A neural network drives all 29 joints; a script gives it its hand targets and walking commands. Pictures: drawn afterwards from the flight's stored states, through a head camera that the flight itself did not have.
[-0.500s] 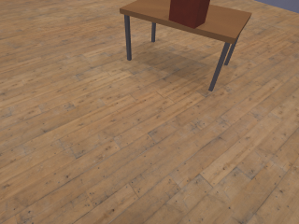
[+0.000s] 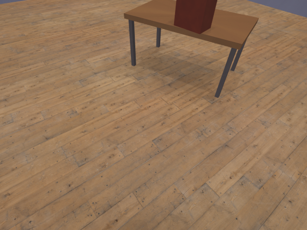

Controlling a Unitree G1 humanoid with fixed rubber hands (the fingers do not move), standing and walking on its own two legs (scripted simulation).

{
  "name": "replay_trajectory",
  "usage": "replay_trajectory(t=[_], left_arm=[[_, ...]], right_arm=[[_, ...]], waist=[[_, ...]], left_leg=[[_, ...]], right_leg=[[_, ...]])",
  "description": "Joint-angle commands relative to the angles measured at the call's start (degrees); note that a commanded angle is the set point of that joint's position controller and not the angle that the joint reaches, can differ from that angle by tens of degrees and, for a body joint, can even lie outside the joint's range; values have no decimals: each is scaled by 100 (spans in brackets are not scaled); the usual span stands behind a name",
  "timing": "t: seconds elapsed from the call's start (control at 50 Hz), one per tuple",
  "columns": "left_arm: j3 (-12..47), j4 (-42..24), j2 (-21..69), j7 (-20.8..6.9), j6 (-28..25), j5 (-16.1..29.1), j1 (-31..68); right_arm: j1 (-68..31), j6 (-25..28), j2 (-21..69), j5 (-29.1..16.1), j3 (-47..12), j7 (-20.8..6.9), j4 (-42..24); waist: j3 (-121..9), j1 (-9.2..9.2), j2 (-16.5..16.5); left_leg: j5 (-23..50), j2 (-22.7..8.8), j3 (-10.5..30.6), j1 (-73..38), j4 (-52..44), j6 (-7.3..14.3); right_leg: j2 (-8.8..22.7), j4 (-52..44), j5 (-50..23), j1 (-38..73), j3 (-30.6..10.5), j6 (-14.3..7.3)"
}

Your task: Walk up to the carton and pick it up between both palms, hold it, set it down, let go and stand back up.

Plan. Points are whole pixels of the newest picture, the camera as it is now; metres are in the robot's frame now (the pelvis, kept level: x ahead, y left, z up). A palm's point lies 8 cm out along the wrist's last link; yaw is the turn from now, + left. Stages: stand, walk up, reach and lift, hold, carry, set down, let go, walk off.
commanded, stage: stand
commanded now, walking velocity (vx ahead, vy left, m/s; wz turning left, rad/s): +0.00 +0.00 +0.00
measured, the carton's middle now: (194, 9) +1.76 -0.37 -0.04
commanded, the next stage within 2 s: none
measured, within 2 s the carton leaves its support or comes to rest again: neither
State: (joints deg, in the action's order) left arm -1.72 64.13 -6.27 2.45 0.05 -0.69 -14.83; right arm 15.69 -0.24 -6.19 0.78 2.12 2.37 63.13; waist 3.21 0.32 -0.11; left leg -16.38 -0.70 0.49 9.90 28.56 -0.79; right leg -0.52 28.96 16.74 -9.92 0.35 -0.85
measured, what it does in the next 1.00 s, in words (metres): stands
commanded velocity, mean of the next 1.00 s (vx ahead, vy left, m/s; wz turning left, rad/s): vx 0.00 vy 0.00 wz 0.00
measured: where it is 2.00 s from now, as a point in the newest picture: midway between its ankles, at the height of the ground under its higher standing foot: outside the picture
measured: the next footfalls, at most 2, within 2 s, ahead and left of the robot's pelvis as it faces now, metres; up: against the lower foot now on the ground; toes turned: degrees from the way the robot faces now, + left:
none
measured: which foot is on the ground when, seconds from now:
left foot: down 0.00-1.00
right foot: down 0.00-1.00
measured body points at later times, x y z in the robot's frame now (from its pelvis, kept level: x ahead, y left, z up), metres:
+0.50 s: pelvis +0.00 -0.01 +0.00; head +0.01 -0.01 +0.45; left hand -0.02 +0.19 -0.16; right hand -0.02 -0.20 -0.17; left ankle -0.01 +0.13 -0.74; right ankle -0.01 -0.11 -0.74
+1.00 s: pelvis +0.00 -0.02 +0.00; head +0.01 -0.02 +0.45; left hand -0.03 +0.18 -0.16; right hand -0.03 -0.21 -0.17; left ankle -0.01 +0.13 -0.74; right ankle -0.01 -0.11 -0.74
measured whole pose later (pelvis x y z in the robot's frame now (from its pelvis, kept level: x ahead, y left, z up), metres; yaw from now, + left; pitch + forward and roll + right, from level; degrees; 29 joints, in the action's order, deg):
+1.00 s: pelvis +0.00 -0.02 +0.00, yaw +0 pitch -3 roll +0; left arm -0.5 68.0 -4.4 2.6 -0.4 -0.6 -16.3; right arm 16.7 -0.5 -4.6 0.7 0.8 2.7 68.3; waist 3.8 0.3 -0.7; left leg -14.8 -2.2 1.2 7.7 25.5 -2.4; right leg -2.0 26.1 15.3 -7.8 1.0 -2.3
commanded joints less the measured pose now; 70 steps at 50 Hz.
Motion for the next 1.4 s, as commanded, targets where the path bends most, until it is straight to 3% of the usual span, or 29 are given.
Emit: replay_trajectory(t=[0.0, 0.9, 1.38], left_arm=[[-45, -20, -452, 37, -85, 5, -340], [60, 301, -278, 36, -98, 11, -608], [74, 261, -280, 29, -163, 16, -705]], right_arm=[[406, 69, -428, -5, 55, 46, 4], [628, 18, -231, -13, -77, 61, 471], [720, 30, -213, -18, -86, 61, 545]], waist=[[153, -7, -29], [394, -2, 6], [359, -12, 13]], left_leg=[[1051, -334, 292, 61, -569, 215], [828, -383, 226, 51, -715, 77], [1005, -439, 208, 4, -691, 22]], right_leg=[[459, -670, -1176, -89, -424, -181], [468, -1031, -736, -141, -508, -214], [488, -1022, -1289, 20, -531, -291]])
